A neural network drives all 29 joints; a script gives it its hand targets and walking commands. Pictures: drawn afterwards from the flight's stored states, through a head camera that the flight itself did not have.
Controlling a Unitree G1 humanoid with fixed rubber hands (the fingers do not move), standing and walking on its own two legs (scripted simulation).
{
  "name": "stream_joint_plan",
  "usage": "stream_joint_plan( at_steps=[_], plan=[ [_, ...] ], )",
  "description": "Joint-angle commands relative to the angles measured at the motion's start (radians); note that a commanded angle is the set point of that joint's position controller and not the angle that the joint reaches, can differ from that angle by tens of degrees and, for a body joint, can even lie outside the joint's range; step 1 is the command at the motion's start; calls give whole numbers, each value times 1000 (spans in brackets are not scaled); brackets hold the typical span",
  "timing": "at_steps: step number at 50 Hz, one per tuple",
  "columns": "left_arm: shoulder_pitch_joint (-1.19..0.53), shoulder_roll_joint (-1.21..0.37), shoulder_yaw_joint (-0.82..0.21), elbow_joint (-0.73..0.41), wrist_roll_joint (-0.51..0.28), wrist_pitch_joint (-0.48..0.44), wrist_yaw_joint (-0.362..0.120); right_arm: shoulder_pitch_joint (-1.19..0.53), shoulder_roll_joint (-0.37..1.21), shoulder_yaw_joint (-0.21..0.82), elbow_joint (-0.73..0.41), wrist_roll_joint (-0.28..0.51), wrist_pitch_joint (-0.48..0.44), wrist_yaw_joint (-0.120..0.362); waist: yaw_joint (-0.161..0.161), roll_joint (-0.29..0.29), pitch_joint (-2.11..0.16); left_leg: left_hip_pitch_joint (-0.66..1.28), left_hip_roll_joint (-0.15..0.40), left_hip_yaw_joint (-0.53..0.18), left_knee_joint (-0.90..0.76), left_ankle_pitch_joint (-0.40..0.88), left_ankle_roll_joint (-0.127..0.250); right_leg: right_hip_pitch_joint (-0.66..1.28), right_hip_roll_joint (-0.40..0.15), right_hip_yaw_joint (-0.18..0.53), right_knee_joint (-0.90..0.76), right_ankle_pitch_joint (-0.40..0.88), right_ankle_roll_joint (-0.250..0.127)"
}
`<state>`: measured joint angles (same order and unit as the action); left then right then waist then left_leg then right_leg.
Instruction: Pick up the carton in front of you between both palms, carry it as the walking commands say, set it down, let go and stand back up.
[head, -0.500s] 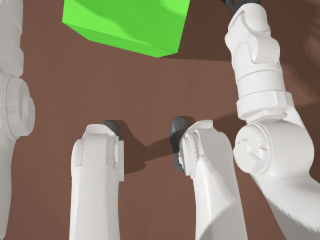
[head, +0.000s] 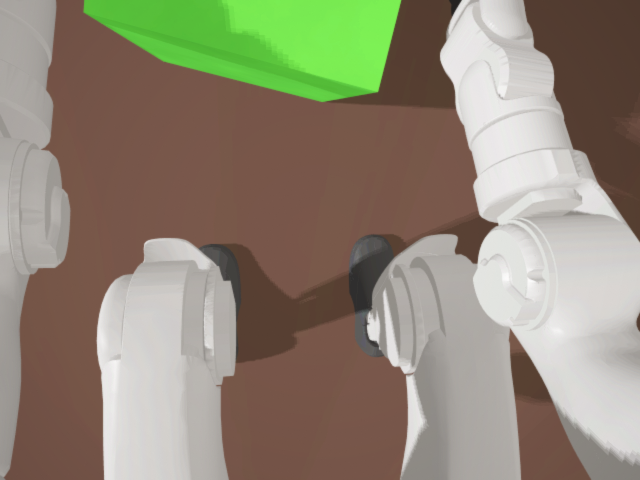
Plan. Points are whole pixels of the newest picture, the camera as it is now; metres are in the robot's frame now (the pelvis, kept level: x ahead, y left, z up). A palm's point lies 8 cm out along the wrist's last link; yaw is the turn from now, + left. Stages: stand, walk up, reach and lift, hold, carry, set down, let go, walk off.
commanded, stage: reach and lift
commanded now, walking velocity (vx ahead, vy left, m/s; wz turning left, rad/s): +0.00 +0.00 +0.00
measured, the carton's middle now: out of the picture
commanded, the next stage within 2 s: none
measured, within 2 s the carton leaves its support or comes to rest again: leaves its support in 0.62 s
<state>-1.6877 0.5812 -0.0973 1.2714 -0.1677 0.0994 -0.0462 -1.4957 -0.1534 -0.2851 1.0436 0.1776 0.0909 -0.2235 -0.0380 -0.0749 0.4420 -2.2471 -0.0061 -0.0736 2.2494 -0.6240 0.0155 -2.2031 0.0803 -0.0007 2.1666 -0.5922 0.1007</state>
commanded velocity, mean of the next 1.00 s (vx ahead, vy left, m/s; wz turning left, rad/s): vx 0.00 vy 0.00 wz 0.00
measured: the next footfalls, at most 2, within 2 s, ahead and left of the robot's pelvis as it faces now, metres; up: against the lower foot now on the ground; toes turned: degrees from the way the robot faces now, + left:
none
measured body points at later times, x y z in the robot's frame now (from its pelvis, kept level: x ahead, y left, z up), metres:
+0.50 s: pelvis +0.00 +0.00 +0.00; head +0.37 +0.07 +0.23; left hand +0.58 +0.22 -0.18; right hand +0.56 -0.09 -0.17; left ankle +0.09 +0.12 -0.34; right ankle +0.12 -0.14 -0.34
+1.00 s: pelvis -0.01 -0.02 +0.08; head +0.27 +0.06 +0.42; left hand +0.52 +0.22 +0.00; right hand +0.52 -0.08 +0.00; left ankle +0.09 +0.12 -0.34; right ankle +0.12 -0.14 -0.34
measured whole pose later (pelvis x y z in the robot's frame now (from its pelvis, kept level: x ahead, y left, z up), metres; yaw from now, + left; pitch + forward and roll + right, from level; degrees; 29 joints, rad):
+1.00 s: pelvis -0.01 -0.02 +0.08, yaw +6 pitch +41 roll -4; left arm -1.37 0.23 0.31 1.02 0.24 0.38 -0.05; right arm -1.17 0.11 -0.67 0.68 -0.22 0.33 -0.16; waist -0.02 -0.04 -0.02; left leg -2.13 -0.12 -0.11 1.91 -0.49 -0.06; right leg -2.08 0.13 0.07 1.88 -0.53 0.10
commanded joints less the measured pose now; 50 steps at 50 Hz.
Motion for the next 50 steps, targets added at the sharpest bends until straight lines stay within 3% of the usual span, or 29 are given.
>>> stream_joint_plan(
  at_steps=[1,5,10,13,14,16,18,21,26,31,33,34,35,38,44,47,50],
  plan=[
    [-301,64,6,-85,-1,-11,-6,-139,-69,-35,-72,-31,-15,-2,-33,223,-1197,678,15,10,-213,448,-12,480,14,-124,-111,389,-28],
    [-314,44,1,-69,2,-6,-14,-173,-60,-52,-84,-57,-12,5,-36,214,-1151,624,16,11,-230,379,-11,491,14,-120,-118,354,-31],
    [-351,-68,-12,-55,17,1,-28,-254,67,-20,-94,-53,-4,27,1,192,-1125,596,6,16,-247,322,-7,534,33,-118,-123,327,-31],
    [-373,-227,13,-55,54,18,-62,-279,175,-79,-80,-127,13,52,-25,193,-1083,572,-14,19,-247,289,-12,551,43,-121,-128,310,-37],
    [-439,-457,-41,-85,48,32,-100,-365,384,-35,-119,-129,23,92,-25,202,-1096,586,-23,18,-243,300,-6,541,57,-118,-116,311,-45],
    [-438,-739,-38,-92,77,63,-174,-452,643,-10,-119,-163,57,176,-5,204,-1032,558,-42,25,-237,291,-2,494,70,-127,-102,285,-48],
    [-369,-892,-3,-111,104,88,-229,-486,767,9,-143,-178,88,240,16,188,-998,527,-53,42,-233,304,9,453,77,-136,-97,274,-53],
    [-310,-992,32,-149,125,104,-263,-486,859,40,-159,-163,108,283,37,146,-1008,499,-59,59,-225,357,20,438,82,-133,-92,311,-58],
    [-323,-1083,-8,-259,102,115,-265,-535,955,136,-220,-78,113,292,67,124,-1185,601,-63,60,-218,486,22,449,89,-130,-80,386,-62],
    [-404,-1191,-123,-506,5,122,-225,-597,1040,278,-367,7,121,264,77,189,-1624,963,-75,64,-209,756,-1,464,106,-144,-93,492,-56],
    [-428,-1245,-164,-627,-25,135,-203,-607,1078,326,-438,17,134,252,72,224,-1839,1151,-87,64,-212,879,-9,459,110,-155,-120,520,-49],
    [-418,-1241,-163,-655,-12,135,-173,-592,1052,345,-462,9,134,233,56,226,-1902,1203,-91,81,-219,896,-31,453,114,-157,-137,539,-40],
    [-411,-1291,-180,-691,-18,148,-167,-605,1078,367,-506,3,140,232,59,249,-1974,1255,-103,74,-235,916,-31,487,114,-157,-158,530,-39],
    [-324,-1347,-162,-664,14,191,-161,-594,1078,376,-570,-31,171,235,26,244,-1930,1172,-119,94,-307,765,-50,515,117,-155,-221,465,-42],
    [-178,-1380,74,-351,210,237,-197,-450,1095,153,-347,-225,235,277,1,214,-1400,696,-135,128,-500,218,-39,468,120,-131,-364,155,-54],
    [-158,-1382,168,-295,274,238,-217,-429,1095,77,-312,-289,244,291,-3,186,-1361,645,-141,132,-553,163,-29,513,118,-124,-424,132,-61],
    [-151,-1391,211,-290,303,236,-224,-436,1115,75,-323,-305,247,301,7,156,-1403,666,-144,135,-592,170,-24,565,115,-122,-472,140,-60]
  ],
)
